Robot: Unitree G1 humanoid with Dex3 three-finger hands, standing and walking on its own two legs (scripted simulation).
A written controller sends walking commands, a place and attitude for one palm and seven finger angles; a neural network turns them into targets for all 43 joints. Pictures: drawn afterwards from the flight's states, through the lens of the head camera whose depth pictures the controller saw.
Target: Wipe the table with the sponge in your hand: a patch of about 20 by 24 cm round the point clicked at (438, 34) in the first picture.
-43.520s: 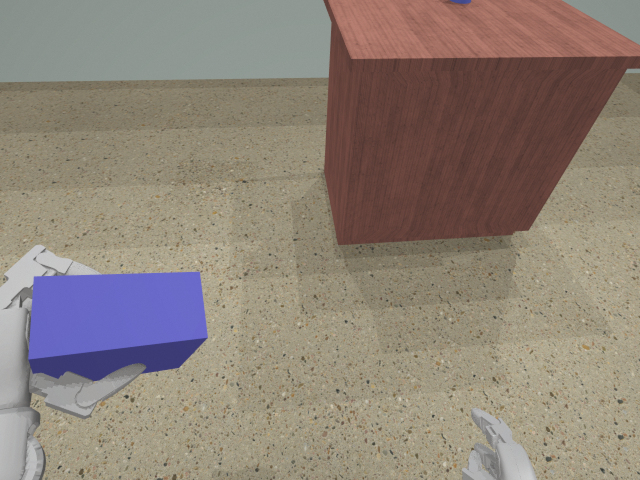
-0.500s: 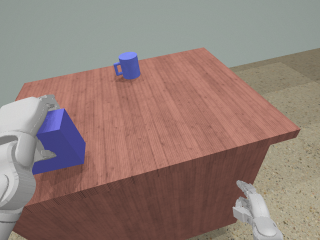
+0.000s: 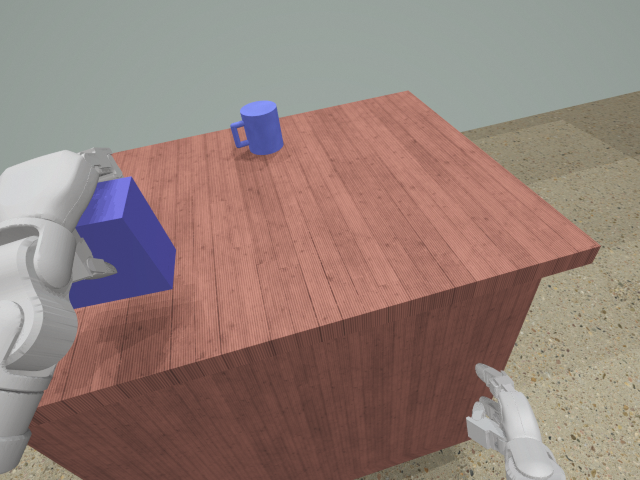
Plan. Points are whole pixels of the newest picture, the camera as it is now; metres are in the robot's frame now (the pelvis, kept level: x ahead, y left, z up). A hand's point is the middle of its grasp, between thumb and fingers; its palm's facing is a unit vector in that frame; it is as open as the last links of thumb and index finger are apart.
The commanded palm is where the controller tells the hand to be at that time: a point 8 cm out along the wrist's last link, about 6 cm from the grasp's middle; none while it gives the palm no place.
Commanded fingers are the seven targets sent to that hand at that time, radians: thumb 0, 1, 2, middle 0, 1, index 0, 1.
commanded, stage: lift the sponge slowly off the table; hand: left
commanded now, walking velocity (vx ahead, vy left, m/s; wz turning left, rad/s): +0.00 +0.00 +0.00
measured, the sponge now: (110, 258) +0.28 +0.31 +0.18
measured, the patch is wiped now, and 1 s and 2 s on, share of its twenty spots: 1.00 1.00 1.00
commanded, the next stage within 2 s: bring the sponge back beside the body in 0.32 s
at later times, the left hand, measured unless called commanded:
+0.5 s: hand (97, 210) +0.28 +0.29 +0.25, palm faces +0.27 -0.08 -0.96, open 10.6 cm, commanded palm +0.22 +0.30 +0.32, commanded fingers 0.00 0.10 1.30 -1.20 -1.60 -1.20 -1.60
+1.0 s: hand (95, 236) +0.25 +0.27 +0.24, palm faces +0.29 -0.11 -0.95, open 10.6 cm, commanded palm +0.19 +0.29 +0.32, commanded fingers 0.00 0.10 1.30 -1.20 -1.60 -1.20 -1.60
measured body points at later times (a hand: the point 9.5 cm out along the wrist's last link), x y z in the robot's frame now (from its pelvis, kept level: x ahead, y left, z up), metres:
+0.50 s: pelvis +0.01 +0.01 +0.00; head -0.01 -0.05 +0.45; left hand +0.26 +0.29 +0.30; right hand +0.28 -0.18 -0.06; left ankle +0.02 +0.12 -0.74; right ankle +0.06 -0.09 -0.74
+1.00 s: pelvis +0.01 +0.00 +0.00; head -0.02 -0.05 +0.45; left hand +0.23 +0.28 +0.29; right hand +0.28 -0.17 -0.06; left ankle +0.02 +0.12 -0.74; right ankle +0.06 -0.09 -0.74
